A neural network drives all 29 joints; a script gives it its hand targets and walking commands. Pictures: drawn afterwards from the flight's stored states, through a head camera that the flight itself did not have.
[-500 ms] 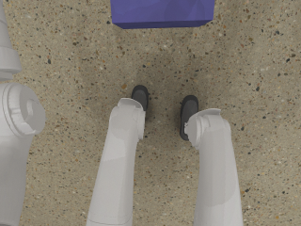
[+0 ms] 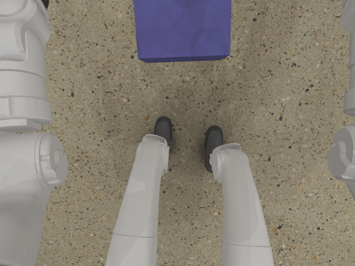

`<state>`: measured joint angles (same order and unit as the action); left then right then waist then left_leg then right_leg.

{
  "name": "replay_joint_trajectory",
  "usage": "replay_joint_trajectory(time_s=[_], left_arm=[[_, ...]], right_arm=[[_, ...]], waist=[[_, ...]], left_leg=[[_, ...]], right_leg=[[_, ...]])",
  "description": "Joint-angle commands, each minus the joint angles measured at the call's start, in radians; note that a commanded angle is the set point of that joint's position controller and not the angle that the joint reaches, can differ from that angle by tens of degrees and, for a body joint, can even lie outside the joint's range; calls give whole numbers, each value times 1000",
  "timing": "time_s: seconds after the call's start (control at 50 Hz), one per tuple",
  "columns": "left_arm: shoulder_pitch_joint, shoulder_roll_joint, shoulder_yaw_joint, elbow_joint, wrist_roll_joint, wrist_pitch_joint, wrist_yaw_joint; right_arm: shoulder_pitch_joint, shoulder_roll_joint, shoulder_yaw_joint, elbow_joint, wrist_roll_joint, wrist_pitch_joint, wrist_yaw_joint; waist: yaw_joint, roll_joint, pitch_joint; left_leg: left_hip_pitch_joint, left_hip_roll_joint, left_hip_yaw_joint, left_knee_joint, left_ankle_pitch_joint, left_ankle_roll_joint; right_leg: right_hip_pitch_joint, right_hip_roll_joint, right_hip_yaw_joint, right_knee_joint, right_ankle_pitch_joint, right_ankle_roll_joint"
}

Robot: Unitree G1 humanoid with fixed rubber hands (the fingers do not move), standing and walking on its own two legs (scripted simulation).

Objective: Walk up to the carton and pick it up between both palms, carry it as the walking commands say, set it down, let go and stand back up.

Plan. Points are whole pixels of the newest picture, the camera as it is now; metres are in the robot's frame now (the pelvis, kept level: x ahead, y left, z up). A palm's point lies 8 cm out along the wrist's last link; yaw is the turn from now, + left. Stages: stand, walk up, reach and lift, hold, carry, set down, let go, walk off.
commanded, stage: let go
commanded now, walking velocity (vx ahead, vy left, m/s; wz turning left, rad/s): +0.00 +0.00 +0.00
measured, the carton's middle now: (182, 22) +0.60 +0.07 -0.57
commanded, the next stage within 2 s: stand in 1.40 s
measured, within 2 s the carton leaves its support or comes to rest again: neither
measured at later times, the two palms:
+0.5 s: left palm out of the picture +0.32 +0.27 -0.03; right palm out of the picture +0.38 -0.20 -0.03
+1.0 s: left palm out of the picture +0.26 +0.22 +0.04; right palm out of the picture +0.28 -0.24 +0.04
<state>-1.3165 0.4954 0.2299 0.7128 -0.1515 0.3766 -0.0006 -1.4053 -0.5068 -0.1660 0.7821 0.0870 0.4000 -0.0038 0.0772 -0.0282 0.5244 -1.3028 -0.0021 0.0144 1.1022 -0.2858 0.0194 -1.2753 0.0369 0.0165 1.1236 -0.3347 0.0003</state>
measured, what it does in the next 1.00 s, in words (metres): rises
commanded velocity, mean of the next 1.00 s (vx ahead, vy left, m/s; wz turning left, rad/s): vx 0.00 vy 0.00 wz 0.00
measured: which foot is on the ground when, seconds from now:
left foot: down 0.00-1.00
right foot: down 0.00-1.00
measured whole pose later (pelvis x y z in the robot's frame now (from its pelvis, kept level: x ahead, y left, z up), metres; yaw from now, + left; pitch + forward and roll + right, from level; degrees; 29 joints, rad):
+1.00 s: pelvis +0.11 -0.02 +0.11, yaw +1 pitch -4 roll +1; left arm 0.20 0.21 0.06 0.42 0.02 0.10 -0.07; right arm 0.20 -0.21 -0.04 0.43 -0.02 0.09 0.06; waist 0.01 -0.03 0.17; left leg -0.15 -0.02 0.00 0.47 -0.25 0.00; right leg -0.14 0.02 0.02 0.52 -0.31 -0.02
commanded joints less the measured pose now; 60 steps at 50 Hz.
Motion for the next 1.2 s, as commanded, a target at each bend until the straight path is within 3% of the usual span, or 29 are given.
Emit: replay_joint_trajectory(time_s=[0.0, 0.02, 0.04, 0.06, 0.08, 0.1, 0.12, 0.18, 0.2, 0.22, 0.24, 0.28, 0.3, 0.34, 0.4, 0.5, 0.54, 0.6, 0.62, 0.7, 0.74, 0.76, 0.88, 0.9, 0.96, 1.04, 1.06, 1.16, 1.18], left_arm=[[-67, 276, 38, -290, 2, -32, -2], [-36, 284, 4, -298, 3, -32, -5], [46, 267, 29, -275, -16, -21, -13], [100, 243, -2, -337, -24, -27, -25], [166, 247, 25, -315, 6, -35, -31], [161, 238, -10, -424, -21, -45, -37], [213, 236, 7, -352, -3, -46, -42], [407, 206, -31, -497, 5, -80, -51], [453, 210, -7, -484, 16, -91, -52], [361, 200, -11, -521, -6, -102, -50], [480, 159, -13, -421, 0, -100, -61], [601, 136, -28, -530, 26, -122, -77], [682, 105, -39, -460, 37, -131, -81], [836, 70, -47, -531, 38, -155, -81], [988, -6, -52, -466, 66, -206, -97], [874, -26, -65, -419, 88, -269, -99], [1149, -97, -98, -391, 105, -265, -114], [1173, -104, -83, -344, 132, -280, -97], [1116, -100, -104, -313, 123, -284, -98], [1378, -114, -112, -445, 178, -302, -93], [1403, -119, -124, -355, 170, -312, -84], [1429, -153, -151, -432, 165, -325, -80], [1445, -182, -147, -451, 180, -315, -70], [1457, -150, -118, -440, 184, -317, -67], [1464, -171, -149, -418, 157, -300, -73], [1512, -176, -121, -437, 198, -279, -71], [1481, -175, -151, -422, 168, -271, -73], [1517, -149, -127, -389, 164, -248, -55], [1474, -164, -138, -411, 167, -237, -48]], right_arm=[[-100, -171, -10, -297, 35, -26, -33], [-62, -194, -36, -286, 18, -26, -42], [-40, -184, -13, -350, 34, -25, -44], [24, -133, -25, -398, 30, -25, -54], [69, -141, -16, -383, 38, -35, -54], [127, -111, -18, -452, 44, -42, -56], [175, -117, -43, -353, 17, -44, -57], [345, -79, -37, -507, 13, -81, -51], [407, -67, -26, -536, 7, -95, -61], [356, -63, -59, -521, 24, -104, -59], [449, -44, -44, -471, -2, -102, -62], [609, -23, -50, -558, -23, -128, -58], [637, 6, -44, -500, -22, -130, -55], [806, 40, -33, -595, -24, -164, -39], [965, 85, -14, -546, -37, -206, -34], [900, 123, 16, -464, -40, -273, -9], [1157, 152, 23, -400, -62, -282, 3], [1168, 157, 18, -345, -78, -304, 21], [1105, 163, 38, -330, -80, -312, 23], [1396, 192, 66, -412, -101, -344, 47], [1416, 181, 66, -402, -117, -351, 41], [1459, 200, 105, -460, -94, -367, 47], [1526, 208, 94, -496, -111, -352, 59], [1498, 196, 86, -489, -94, -351, 63], [1540, 195, 98, -485, -113, -322, 59], [1547, 175, 88, -497, -110, -310, 74], [1569, 189, 82, -462, -114, -299, 69], [1552, 183, 100, -462, -81, -300, 46], [1588, 201, 105, -421, -66, -305, 42]], waist=[[63, -5, -2158], [40, 12, -2151], [67, -18, -2142], [24, -43, -2079], [76, -18, -2029], [22, 6, -2045], [39, 22, -1902], [34, 80, -1989], [36, 26, -1978], [-16, 59, -1873], [-10, 22, -1772], [-24, 72, -1835], [14, 89, -1692], [-24, 51, -1774], [-32, -6, -1489], [-12, 44, -1055], [-30, 49, -985], [-49, 55, -728], [-52, -17, -676], [-43, 13, -706], [-68, 3, -619], [-37, 35, -662], [-52, -2, -560], [-36, 55, -561], [-79, -49, -508], [-38, 48, -525], [-68, 1, -483], [-59, -18, -523], [-45, 47, -508]], left_leg=[[926, -52, -14, -75, 556, -29], [914, -57, -8, -63, 554, -32], [904, -54, -14, -94, 546, -25], [895, -54, -29, -87, 572, -15], [890, -54, -27, -116, 532, -15], [937, -52, -37, -122, 584, -14], [932, -51, -38, -122, 545, -19], [1094, -46, -53, -168, 594, -17], [1101, -40, -58, -144, 636, -15], [1049, -39, -46, -176, 576, -21], [1052, -36, -57, -212, 536, -18], [1057, -26, -40, -209, 580, -22], [1008, -32, -35, -238, 520, -20], [1133, -32, -48, -256, 588, -24], [1061, -30, -47, -327, 478, -18], [854, 0, -5, -446, 58, -28], [963, -3, -13, -536, 44, -26], [949, -15, -15, -573, -33, -30], [952, -8, -25, -593, -103, -26], [1154, -26, -26, -663, 36, -18], [1167, -23, -26, -664, 106, -20], [1203, -44, -3, -666, 164, -25], [1258, -36, -6, -700, 164, -33], [1262, -37, 0, -697, 196, -36], [1275, -38, -9, -713, 189, -18], [1274, -49, 2, -715, 241, -30], [1291, -43, 10, -706, 219, -26], [1245, -64, 4, -697, 305, -26], [1208, -63, 13, -692, 299, -32]], right_leg=[[687, 60, -9, -81, 421, -8], [690, 59, 2, -70, 432, -10], [750, 49, 2, -95, 422, -6], [731, 52, 4, -95, 456, 0], [783, 52, 0, -112, 426, 1], [762, 51, -1, -118, 461, 9], [674, 57, -5, -135, 376, 0], [735, 52, -4, -190, 362, 3], [752, 48, -11, -180, 417, 7], [692, 48, -2, -211, 338, 11], [708, 49, -9, -230, 296, 15], [801, 41, 19, -244, 391, 14], [778, 30, 25, -255, 336, 12], [823, 45, -3, -274, 354, 6], [839, 25, 5, -354, 323, 7], [759, -5, 18, -457, -11, -1], [860, -10, 4, -513, -11, -7], [776, -23, 12, -583, -92, -19], [771, -17, -1, -587, -124, -9], [1031, -21, 5, -663, 47, -6], [979, -25, -3, -687, 75, 0], [1051, -25, 1, -713, 141, -2], [1075, -29, -3, -735, 140, 7], [1082, -35, 14, -740, 161, 7], [1081, -17, 3, -734, 218, 14], [1149, -21, -6, -743, 238, 8], [1113, -18, 4, -743, 237, 3], [1217, -21, 9, -703, 456, 7], [1223, -34, 18, -705, 472, 5]])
